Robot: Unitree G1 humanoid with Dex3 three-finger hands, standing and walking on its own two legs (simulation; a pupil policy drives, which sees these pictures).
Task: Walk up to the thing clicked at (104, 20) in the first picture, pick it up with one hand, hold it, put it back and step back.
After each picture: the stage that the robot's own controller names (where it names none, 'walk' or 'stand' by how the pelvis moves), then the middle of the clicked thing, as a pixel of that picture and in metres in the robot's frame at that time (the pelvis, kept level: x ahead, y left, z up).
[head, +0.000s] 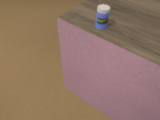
stand; (102, 17) +0.78 -0.09 +0.03
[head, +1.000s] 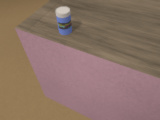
walk; (64, 21) +0.67 +0.13 +0.06
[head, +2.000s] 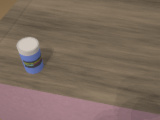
stand; (31, 56) +0.42 +0.19 +0.07
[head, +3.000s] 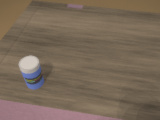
stand; (32, 73) +0.39 +0.19 +0.03
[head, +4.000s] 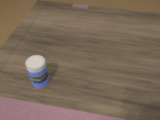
stand; (38, 72) +0.40 +0.18 +0.03
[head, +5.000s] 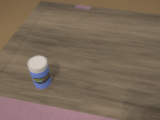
stand; (40, 72) +0.40 +0.17 +0.03
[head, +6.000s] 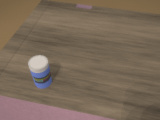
stand; (40, 72) +0.40 +0.17 +0.03
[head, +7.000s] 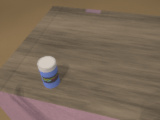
rise first; (49, 72) +0.40 +0.16 +0.04
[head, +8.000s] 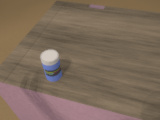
go down; (51, 66) +0.43 +0.16 +0.04
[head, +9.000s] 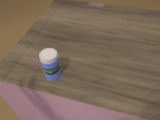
go down; (50, 64) +0.43 +0.16 +0.04
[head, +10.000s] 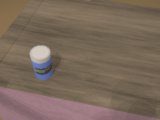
go down; (42, 63) +0.43 +0.13 +0.05
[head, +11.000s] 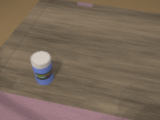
go down; (42, 68) +0.42 +0.14 +0.04
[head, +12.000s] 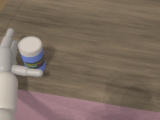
close; (33, 56) +0.42 +0.15 +0.07
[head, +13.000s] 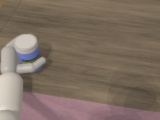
lift; (29, 54) +0.42 +0.16 +0.08
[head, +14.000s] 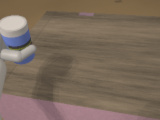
lift; (18, 41) +0.35 +0.18 +0.25
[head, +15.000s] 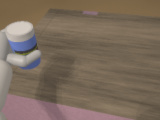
hold; (24, 46) +0.35 +0.17 +0.23
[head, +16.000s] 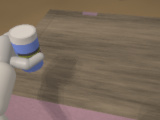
hold; (27, 49) +0.34 +0.16 +0.22
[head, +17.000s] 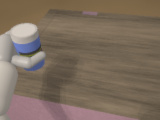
crouch; (29, 48) +0.35 +0.16 +0.22
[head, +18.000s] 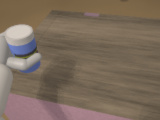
crouch; (24, 49) +0.33 +0.17 +0.23
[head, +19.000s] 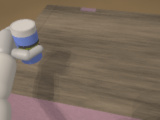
lower; (27, 42) +0.39 +0.17 +0.20
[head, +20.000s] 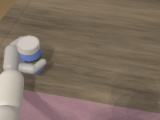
lower; (31, 55) +0.42 +0.16 +0.08
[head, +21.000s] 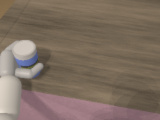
lower; (27, 60) +0.40 +0.17 +0.08
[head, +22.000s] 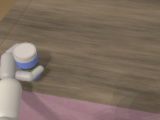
lower; (28, 62) +0.40 +0.17 +0.08
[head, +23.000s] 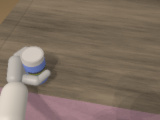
lower; (35, 66) +0.38 +0.15 +0.08
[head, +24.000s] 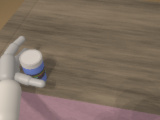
withdraw; (34, 68) +0.38 +0.16 +0.07
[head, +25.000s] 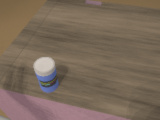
sink last; (47, 75) +0.37 +0.15 +0.06
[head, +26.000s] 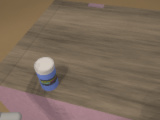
stand; (47, 74) +0.38 +0.16 +0.05
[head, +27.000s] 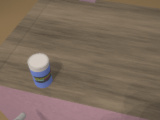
stand; (41, 71) +0.38 +0.16 +0.04
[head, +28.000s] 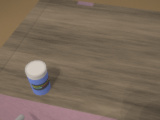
stand; (38, 78) +0.36 +0.16 +0.04
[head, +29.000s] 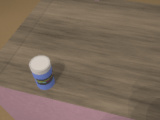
walk; (43, 73) +0.38 +0.15 +0.04
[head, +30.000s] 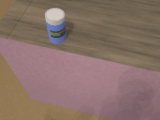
walk; (56, 27) +0.53 +0.12 +0.06
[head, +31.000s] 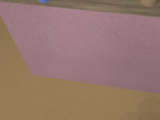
walk; out of the picture +0.82 +0.23 +0.07
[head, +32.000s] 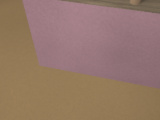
stand; out of the picture +1.11 +0.19 +0.05
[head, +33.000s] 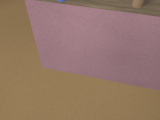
stand; out of the picture +1.10 +0.18 +0.03
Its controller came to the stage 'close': yes
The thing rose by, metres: 0.20
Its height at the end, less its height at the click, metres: +0.00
